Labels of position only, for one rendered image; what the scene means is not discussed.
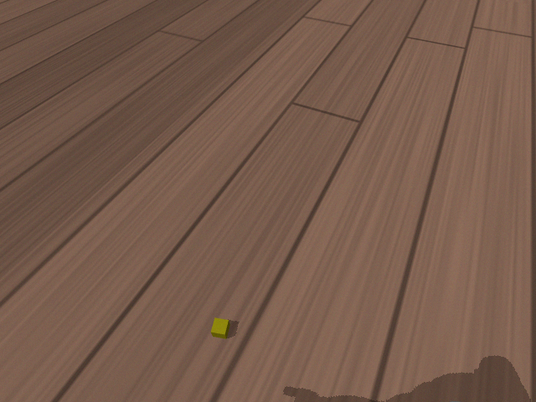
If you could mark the cube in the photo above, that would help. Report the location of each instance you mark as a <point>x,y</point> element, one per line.
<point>220,328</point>

